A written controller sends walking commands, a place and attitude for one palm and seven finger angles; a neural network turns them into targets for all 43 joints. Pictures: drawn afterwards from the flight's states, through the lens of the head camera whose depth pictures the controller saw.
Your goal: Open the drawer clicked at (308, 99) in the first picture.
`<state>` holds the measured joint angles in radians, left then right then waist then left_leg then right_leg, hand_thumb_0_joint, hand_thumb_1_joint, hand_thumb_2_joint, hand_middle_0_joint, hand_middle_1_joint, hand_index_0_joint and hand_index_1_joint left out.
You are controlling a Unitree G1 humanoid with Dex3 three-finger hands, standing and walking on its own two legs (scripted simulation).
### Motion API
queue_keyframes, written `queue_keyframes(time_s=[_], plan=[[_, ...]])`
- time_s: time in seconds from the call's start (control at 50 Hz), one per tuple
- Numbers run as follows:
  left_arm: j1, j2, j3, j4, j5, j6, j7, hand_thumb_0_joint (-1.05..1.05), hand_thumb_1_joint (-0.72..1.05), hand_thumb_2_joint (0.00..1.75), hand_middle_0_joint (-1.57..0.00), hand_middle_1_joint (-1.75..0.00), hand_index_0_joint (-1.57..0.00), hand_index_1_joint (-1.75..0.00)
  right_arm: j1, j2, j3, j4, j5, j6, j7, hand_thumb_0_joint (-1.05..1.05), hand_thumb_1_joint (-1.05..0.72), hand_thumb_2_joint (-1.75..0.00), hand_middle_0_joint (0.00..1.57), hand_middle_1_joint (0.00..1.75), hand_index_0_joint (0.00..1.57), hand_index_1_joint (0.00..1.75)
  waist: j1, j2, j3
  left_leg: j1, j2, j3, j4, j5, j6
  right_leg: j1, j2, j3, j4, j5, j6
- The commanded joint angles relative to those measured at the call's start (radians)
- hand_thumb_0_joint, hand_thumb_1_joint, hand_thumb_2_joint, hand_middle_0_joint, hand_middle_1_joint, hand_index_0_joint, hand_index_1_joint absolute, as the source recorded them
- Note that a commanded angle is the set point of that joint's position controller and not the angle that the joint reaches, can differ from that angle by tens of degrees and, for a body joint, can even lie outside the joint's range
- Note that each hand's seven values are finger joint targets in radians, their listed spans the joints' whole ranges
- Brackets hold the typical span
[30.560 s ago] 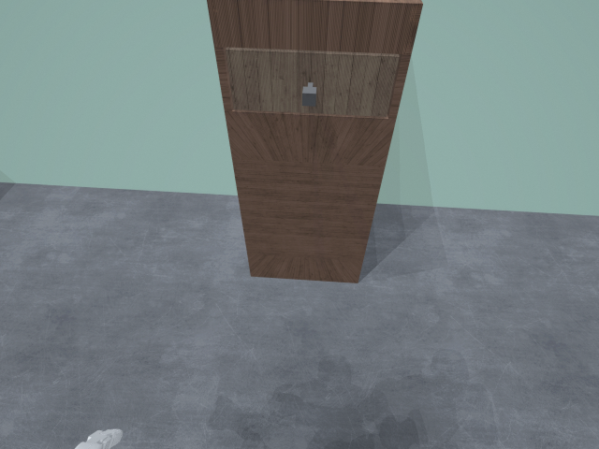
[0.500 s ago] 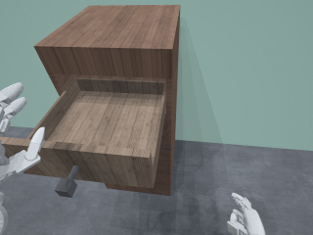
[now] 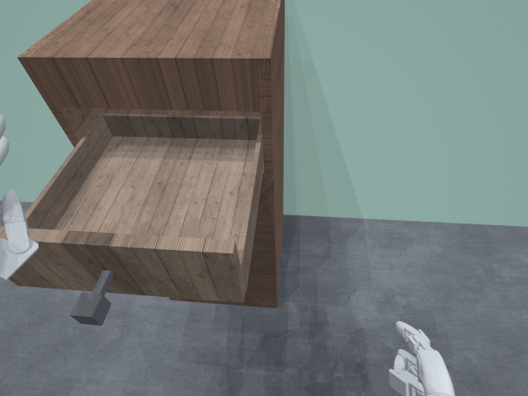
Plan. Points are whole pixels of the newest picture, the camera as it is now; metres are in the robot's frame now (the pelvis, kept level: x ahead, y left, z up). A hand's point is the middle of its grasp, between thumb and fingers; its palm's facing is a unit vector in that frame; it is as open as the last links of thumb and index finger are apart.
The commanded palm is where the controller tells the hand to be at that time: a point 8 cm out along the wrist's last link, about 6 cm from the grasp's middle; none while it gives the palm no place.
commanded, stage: step back with the hand held close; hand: left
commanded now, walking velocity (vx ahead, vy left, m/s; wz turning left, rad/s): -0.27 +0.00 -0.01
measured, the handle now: (97, 296) +0.23 +0.26 +0.06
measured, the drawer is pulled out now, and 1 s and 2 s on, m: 0.30 0.30 0.30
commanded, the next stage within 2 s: stop stepping back and stand still in 0.98 s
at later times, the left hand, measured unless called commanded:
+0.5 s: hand out of the picture +0.13 +0.28 +0.24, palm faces +0.48 -0.72 -0.50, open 7.4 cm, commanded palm +0.06 +0.32 +0.25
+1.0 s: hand out of the picture +0.04 +0.25 +0.25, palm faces +0.39 -0.76 -0.53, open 7.4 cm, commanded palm -0.03 +0.31 +0.25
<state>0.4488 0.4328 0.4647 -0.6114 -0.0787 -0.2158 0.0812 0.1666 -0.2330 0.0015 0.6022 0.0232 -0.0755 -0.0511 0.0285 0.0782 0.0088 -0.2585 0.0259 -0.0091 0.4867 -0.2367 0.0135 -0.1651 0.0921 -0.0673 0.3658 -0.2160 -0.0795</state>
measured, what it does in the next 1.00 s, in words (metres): walks backwards: left foot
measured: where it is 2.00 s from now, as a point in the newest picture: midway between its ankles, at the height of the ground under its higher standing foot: outside the picture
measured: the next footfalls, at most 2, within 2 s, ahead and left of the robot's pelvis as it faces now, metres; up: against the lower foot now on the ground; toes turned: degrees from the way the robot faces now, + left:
left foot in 0.66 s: -0.03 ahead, +0.15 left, +0.00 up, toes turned +2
right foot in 1.04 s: -0.23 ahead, -0.08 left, +0.00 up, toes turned -1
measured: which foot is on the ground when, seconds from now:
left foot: down 0.00-0.54, up 0.56-0.64, down 0.66-1.00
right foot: down 0.00-0.68, up 0.70-1.00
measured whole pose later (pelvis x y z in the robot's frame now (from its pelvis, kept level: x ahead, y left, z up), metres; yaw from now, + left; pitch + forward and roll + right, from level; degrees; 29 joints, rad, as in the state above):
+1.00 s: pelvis -0.18 +0.04 -0.01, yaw -3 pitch +3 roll -2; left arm 0.47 0.53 0.57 -0.79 -0.07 -0.24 0.12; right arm 0.14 -0.15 0.03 0.60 -0.01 -0.15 -0.01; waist 0.00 0.01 0.02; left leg -0.46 0.07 0.05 0.48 -0.08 0.01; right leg -0.26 0.02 -0.05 0.61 -0.40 0.01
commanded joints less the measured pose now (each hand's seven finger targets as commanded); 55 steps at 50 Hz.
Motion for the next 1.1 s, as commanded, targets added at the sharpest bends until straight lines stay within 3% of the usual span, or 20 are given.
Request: queue_keyframes(time_s=[0.0, 0.14, 0.22, 0.3, 0.4, 0.46, 0.52, 0.56, 0.62, 0.66, 0.68, 0.7, 0.76, 0.82, 0.9, 0.98, 1.0, 1.02, 1.04, 1.08], plan=[[0.033, 0.199, 0.138, -0.219, -0.003, -0.056, 0.024, 0.00, 0.90, 0.90, -0.20, -0.30, -0.20, -0.30, -0.089, -0.096, -0.054, -0.177, 0.011, -0.038, -0.004, 0.00, -0.90, -0.90, 0.20, 0.30, 0.20, 0.30, -0.019, -0.067, -0.198, 0.129, 0.036, -0.012, 0.006, 0.278, 0.029, -0.025, -0.229, 0.150, -0.004, 0.442, 0.087], [0.113, 0.240, 0.197, -0.312, -0.004, -0.057, 0.048, 0.00, 0.90, 0.90, -0.20, -0.30, -0.20, -0.30, -0.083, -0.091, -0.067, -0.195, 0.014, -0.028, -0.012, 0.00, -0.90, -0.90, 0.20, 0.30, 0.20, 0.30, -0.029, -0.084, -0.231, 0.082, 0.060, -0.039, 0.028, 0.365, 0.020, -0.031, -0.221, 0.142, 0.059, 0.454, 0.060], [0.123, 0.258, 0.226, -0.347, 0.000, -0.063, 0.059, 0.00, 0.90, 0.90, -0.20, -0.30, -0.20, -0.30, -0.085, -0.106, -0.070, -0.204, 0.005, -0.036, -0.014, 0.00, -0.90, -0.90, 0.20, 0.30, 0.20, 0.30, -0.017, 0.044, -0.208, 0.001, 0.115, -0.122, -0.068, 0.324, 0.038, -0.035, -0.152, 0.104, 0.119, 0.215, 0.067], [0.097, 0.246, 0.233, -0.329, 0.007, -0.073, 0.066, 0.00, 0.90, 0.90, -0.20, -0.30, -0.20, -0.30, -0.063, -0.109, -0.063, -0.209, -0.007, -0.057, -0.009, 0.00, -0.90, -0.90, 0.20, 0.30, 0.20, 0.30, -0.018, 0.094, -0.150, -0.185, 0.185, -0.179, -0.182, 0.077, 0.066, 0.005, -0.111, 0.079, 0.249, -0.054, 0.069], [-0.006, 0.206, 0.205, -0.265, 0.026, -0.065, 0.072, 0.00, 0.90, 0.90, -0.20, -0.30, -0.20, -0.30, -0.048, -0.121, -0.059, -0.199, -0.010, -0.083, -0.009, 0.00, -0.90, -0.90, 0.20, 0.30, 0.20, 0.30, -0.032, 0.053, -0.070, -0.348, 0.193, -0.182, -0.200, -0.221, 0.077, 0.034, -0.114, 0.095, 0.268, -0.086, 0.066], [-0.053, 0.206, 0.184, -0.245, 0.029, -0.061, 0.072, 0.00, 0.90, 0.90, -0.20, -0.30, -0.20, -0.30, -0.040, -0.116, -0.057, -0.199, -0.003, -0.088, -0.005, 0.00, -0.90, -0.90, 0.20, 0.30, 0.20, 0.30, -0.042, -0.055, -0.061, -0.280, 0.103, -0.127, -0.073, -0.280, 0.048, -0.087, -0.183, 0.185, 0.109, -0.137, 0.036], [-0.111, 0.217, 0.154, -0.284, 0.031, -0.065, 0.082, 0.00, 0.90, 0.90, -0.20, -0.30, -0.20, -0.30, -0.014, -0.118, -0.066, -0.153, 0.000, -0.076, -0.001, 0.00, -0.90, -0.90, 0.20, 0.30, 0.20, 0.30, -0.052, -0.217, -0.051, 0.058, -0.025, -0.035, 0.385, -0.222, -0.008, -0.529, -0.374, 0.347, -0.170, -0.451, -0.060], [-0.106, 0.195, 0.127, -0.282, 0.033, -0.050, 0.082, 0.00, 0.90, 0.90, -0.20, -0.30, -0.20, -0.30, -0.044, -0.089, -0.045, -0.154, -0.005, -0.069, 0.001, 0.00, -0.90, -0.90, 0.20, 0.30, 0.20, 0.30, -0.045, -0.275, -0.062, 0.030, -0.013, -0.031, 0.443, -0.217, 0.002, -0.476, -0.406, 0.278, -0.141, -0.290, -0.068], [-0.097, 0.241, 0.172, -0.321, 0.032, -0.052, 0.085, 0.00, 0.90, 0.90, -0.20, -0.30, -0.20, -0.30, -0.055, -0.091, -0.031, -0.166, -0.012, -0.068, -0.011, 0.00, -0.90, -0.90, 0.20, 0.30, 0.20, 0.30, -0.051, -0.086, -0.052, 0.000, 0.021, -0.032, 0.024, -0.131, 0.009, -0.352, -0.300, 0.170, 0.043, -0.112, 0.004], [-0.083, 0.218, 0.176, -0.399, 0.039, -0.091, 0.093, 0.00, 0.90, 0.90, -0.20, -0.30, -0.20, -0.30, -0.059, -0.111, -0.037, -0.187, -0.026, -0.087, -0.013, 0.00, -0.90, -0.90, 0.20, 0.30, 0.20, 0.30, -0.029, 0.288, -0.073, -0.199, 0.260, -0.330, -0.194, 0.031, 0.090, -0.209, -0.115, 0.050, 0.413, -0.102, 0.072], [-0.082, 0.240, 0.201, -0.405, 0.037, -0.103, 0.094, 0.00, 0.90, 0.90, -0.20, -0.30, -0.20, -0.30, -0.035, -0.080, -0.041, -0.175, -0.035, -0.106, -0.006, 0.00, -0.90, -0.90, 0.20, 0.30, 0.20, 0.30, -0.036, 0.239, -0.108, -0.153, 0.299, -0.303, -0.161, 0.287, 0.113, -0.246, -0.096, 0.070, 0.533, -0.212, 0.072], [-0.047, 0.264, 0.236, -0.401, 0.035, -0.115, 0.088, 0.00, 0.90, 0.90, -0.20, -0.30, -0.20, -0.30, -0.018, -0.084, -0.053, -0.157, -0.046, -0.116, -0.001, 0.00, -0.90, -0.90, 0.20, 0.30, 0.20, 0.30, -0.037, 0.222, -0.181, -0.151, 0.321, -0.298, -0.179, 0.250, 0.119, -0.224, -0.099, 0.098, 0.668, -0.299, 0.072], [0.019, 0.213, 0.209, -0.440, 0.021, -0.111, 0.080, 0.00, 0.90, 0.90, -0.20, -0.30, -0.20, -0.30, 0.002, -0.087, -0.062, -0.140, -0.040, -0.129, 0.017, 0.00, -0.90, -0.90, 0.20, 0.30, 0.20, 0.30, -0.033, 0.110, -0.245, 0.116, 0.282, -0.209, -0.035, 0.727, 0.124, -0.318, -0.079, 0.084, 0.595, -0.264, 0.085], [0.032, 0.195, 0.188, -0.415, 0.021, -0.088, 0.072, 0.00, 0.90, 0.90, -0.20, -0.30, -0.20, -0.30, -0.021, -0.094, -0.065, -0.131, -0.027, -0.128, 0.027, 0.00, -0.90, -0.90, 0.20, 0.30, 0.20, 0.30, -0.036, 0.160, -0.248, 0.193, 0.240, -0.134, -0.038, 0.776, 0.083, -0.280, -0.064, 0.018, 0.467, -0.211, 0.095], [0.012, 0.210, 0.202, -0.328, 0.001, -0.072, 0.061, 0.00, 0.90, 0.90, -0.20, -0.30, -0.20, -0.30, -0.050, -0.101, -0.055, -0.117, -0.027, -0.119, 0.026, 0.00, -0.90, -0.90, 0.20, 0.30, 0.20, 0.30, -0.040, 0.146, -0.178, 0.088, 0.254, -0.174, -0.125, 0.519, 0.088, -0.180, -0.061, 0.014, 0.302, -0.222, 0.098], [0.024, 0.230, 0.220, -0.291, -0.021, -0.071, 0.043, 0.00, 0.90, 0.90, -0.20, -0.30, -0.20, -0.30, -0.095, -0.101, -0.050, -0.138, -0.012, -0.093, 0.026, 0.00, -0.90, -0.90, 0.20, 0.30, 0.20, 0.30, -0.019, 0.085, -0.161, -0.062, 0.191, -0.109, -0.130, 0.123, 0.035, 0.000, -0.091, -0.005, 0.022, -0.038, 0.072], [0.035, 0.267, 0.243, -0.296, -0.024, -0.078, 0.040, 0.00, 0.90, 0.90, -0.20, -0.30, -0.20, -0.30, -0.100, -0.090, -0.052, -0.149, -0.004, -0.081, 0.027, 0.00, -0.90, -0.90, 0.20, 0.30, 0.20, 0.30, -0.024, -0.045, -0.153, -0.076, 0.114, -0.035, -0.022, -0.031, -0.004, -0.034, -0.180, 0.065, -0.072, 0.058, 0.035], [0.058, 0.318, 0.271, -0.299, -0.028, -0.082, 0.046, 0.00, 0.90, 0.90, -0.20, -0.30, -0.20, -0.30, -0.080, -0.069, -0.051, -0.149, 0.003, -0.067, 0.025, 0.00, -0.90, -0.90, 0.20, 0.30, 0.20, 0.30, -0.032, -0.241, -0.176, -0.061, 0.007, 0.047, 0.208, -0.111, -0.050, -0.132, -0.368, 0.243, -0.138, 0.134, -0.038], [0.027, 0.304, 0.251, -0.307, -0.037, -0.090, 0.051, 0.00, 0.90, 0.90, -0.20, -0.30, -0.20, -0.30, -0.102, -0.066, -0.054, -0.145, 0.015, -0.069, 0.018, 0.00, -0.90, -0.90, 0.20, 0.30, 0.20, 0.30, -0.014, -0.287, -0.149, -0.124, -0.032, 0.016, 0.489, -0.228, -0.050, -0.208, -0.491, 0.311, -0.140, 0.287, -0.100], [0.097, 0.242, 0.226, -0.306, -0.012, -0.067, 0.055, 0.00, 0.90, 0.90, -0.20, -0.30, -0.20, -0.30, -0.087, -0.062, -0.054, -0.156, 0.025, -0.062, 0.015, 0.00, -0.90, -0.90, 0.20, 0.30, 0.20, 0.30, -0.031, -0.267, -0.220, -0.255, -0.016, -0.044, 0.627, -0.232, -0.039, -0.033, -0.442, 0.174, 0.002, 0.620, -0.076]])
